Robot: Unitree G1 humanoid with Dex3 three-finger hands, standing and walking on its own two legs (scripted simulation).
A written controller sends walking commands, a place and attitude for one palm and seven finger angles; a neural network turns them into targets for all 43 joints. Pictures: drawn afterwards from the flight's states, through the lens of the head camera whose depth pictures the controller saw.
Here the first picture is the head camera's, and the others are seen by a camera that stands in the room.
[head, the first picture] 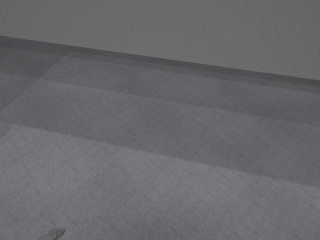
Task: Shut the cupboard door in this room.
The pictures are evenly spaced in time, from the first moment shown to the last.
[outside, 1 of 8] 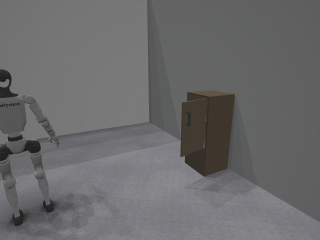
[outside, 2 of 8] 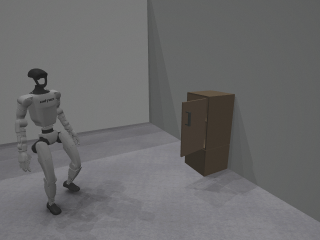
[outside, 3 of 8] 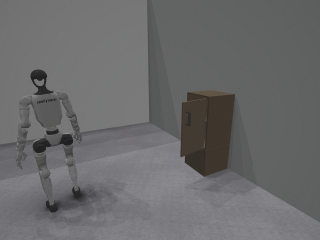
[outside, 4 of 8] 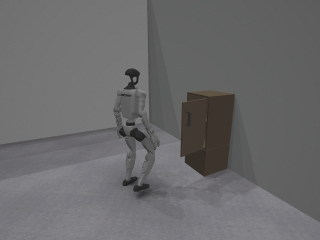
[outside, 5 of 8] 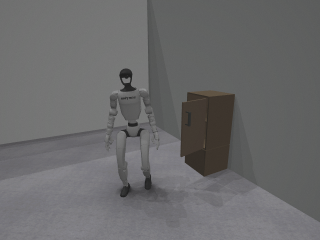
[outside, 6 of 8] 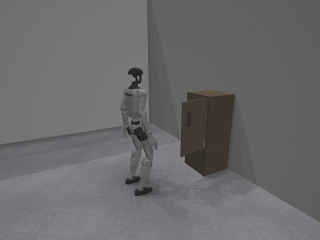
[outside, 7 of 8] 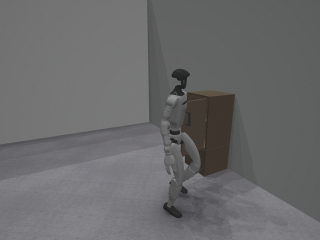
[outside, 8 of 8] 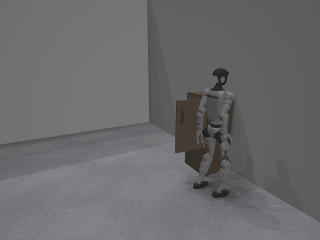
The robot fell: no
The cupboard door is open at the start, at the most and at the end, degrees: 100 102 83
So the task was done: no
